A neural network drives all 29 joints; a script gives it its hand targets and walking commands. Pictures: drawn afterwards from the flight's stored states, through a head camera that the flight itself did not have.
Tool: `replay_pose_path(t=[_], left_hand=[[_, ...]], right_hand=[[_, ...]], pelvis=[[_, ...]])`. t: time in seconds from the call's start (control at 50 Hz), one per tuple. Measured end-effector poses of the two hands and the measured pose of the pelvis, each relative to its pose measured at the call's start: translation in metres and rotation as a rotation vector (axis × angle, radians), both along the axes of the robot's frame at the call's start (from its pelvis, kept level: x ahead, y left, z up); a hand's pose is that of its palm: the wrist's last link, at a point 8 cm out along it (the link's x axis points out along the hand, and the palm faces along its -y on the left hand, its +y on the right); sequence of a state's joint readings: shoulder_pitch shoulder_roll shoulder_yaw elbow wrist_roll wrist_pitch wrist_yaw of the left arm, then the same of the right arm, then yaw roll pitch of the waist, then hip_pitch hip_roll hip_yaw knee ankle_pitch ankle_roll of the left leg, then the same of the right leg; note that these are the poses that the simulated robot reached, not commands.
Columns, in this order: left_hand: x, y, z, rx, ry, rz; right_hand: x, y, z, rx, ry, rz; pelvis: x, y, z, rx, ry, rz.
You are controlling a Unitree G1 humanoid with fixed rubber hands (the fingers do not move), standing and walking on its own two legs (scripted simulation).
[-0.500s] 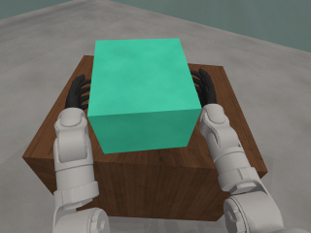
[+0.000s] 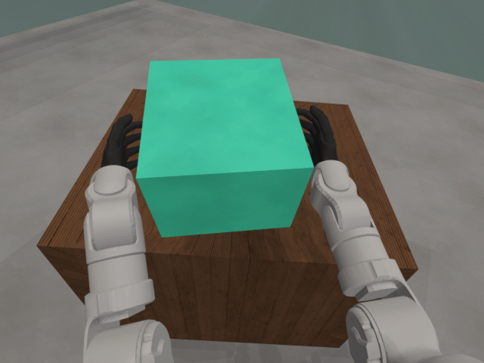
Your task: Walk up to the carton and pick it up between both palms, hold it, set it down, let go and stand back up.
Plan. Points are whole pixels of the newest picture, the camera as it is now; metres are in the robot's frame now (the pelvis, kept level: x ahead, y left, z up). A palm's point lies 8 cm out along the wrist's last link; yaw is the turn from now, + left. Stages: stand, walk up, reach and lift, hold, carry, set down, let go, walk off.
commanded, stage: hold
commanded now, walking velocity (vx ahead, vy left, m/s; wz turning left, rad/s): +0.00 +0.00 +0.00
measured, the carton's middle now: (221, 146) +0.43 +0.01 +0.15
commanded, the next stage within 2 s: none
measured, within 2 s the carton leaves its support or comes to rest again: neither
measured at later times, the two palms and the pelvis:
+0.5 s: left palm (111, 173) +0.35 +0.17 +0.17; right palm (316, 157) +0.36 -0.14 +0.17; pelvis +0.00 +0.00 +0.00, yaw +0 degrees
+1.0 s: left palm (114, 169) +0.35 +0.17 +0.18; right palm (322, 160) +0.35 -0.15 +0.17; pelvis -0.01 +0.00 +0.00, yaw +0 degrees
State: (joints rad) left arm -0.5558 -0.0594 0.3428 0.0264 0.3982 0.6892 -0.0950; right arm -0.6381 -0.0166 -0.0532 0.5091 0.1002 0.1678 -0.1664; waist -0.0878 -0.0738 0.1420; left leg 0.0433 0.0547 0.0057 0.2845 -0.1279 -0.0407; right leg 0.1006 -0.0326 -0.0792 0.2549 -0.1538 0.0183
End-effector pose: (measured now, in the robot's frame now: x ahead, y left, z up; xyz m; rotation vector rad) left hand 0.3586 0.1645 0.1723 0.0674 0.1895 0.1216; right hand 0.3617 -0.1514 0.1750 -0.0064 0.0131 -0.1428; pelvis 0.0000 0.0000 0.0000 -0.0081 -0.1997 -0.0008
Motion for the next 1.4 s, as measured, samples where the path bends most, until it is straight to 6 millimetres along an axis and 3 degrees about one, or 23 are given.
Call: replay_pose_path(t=[0.38, 0.56, 0.82, 1.06, 1.4], left_hand=[[-0.002, 0.008, -0.014, -0.007, 0.028, 0.008], [-0.007, 0.01, -0.002, -0.005, -0.022, 0.013], [-0.016, 0.01, 0.0, -0.011, -0.01, 0.014], [-0.006, 0.0, 0.002, 0.0, 0.018, 0.003], [0.003, 0.001, -0.009, -0.013, 0.01, -0.007]], right_hand=[[0.001, 0.008, -0.013, -0.003, 0.028, 0.009], [-0.002, 0.01, 0.003, 0.002, -0.023, 0.018], [-0.012, 0.01, -0.002, 0.009, -0.008, 0.01], [-0.006, 0.0, -0.003, -0.009, 0.018, -0.003], [0.0, 0.001, -0.006, -0.012, 0.009, -0.007]], pelvis=[[0.006, 0.001, 0.0, -0.002, -0.004, 0.007], [0.004, 0.003, 0.0, -0.004, -0.001, 0.004], [-0.008, 0.004, -0.001, -0.003, -0.019, 0.009], [-0.012, 0.003, -0.001, 0.002, -0.005, 0.001], [0.005, 0.0, 0.0, 0.0, -0.003, 0.003]])
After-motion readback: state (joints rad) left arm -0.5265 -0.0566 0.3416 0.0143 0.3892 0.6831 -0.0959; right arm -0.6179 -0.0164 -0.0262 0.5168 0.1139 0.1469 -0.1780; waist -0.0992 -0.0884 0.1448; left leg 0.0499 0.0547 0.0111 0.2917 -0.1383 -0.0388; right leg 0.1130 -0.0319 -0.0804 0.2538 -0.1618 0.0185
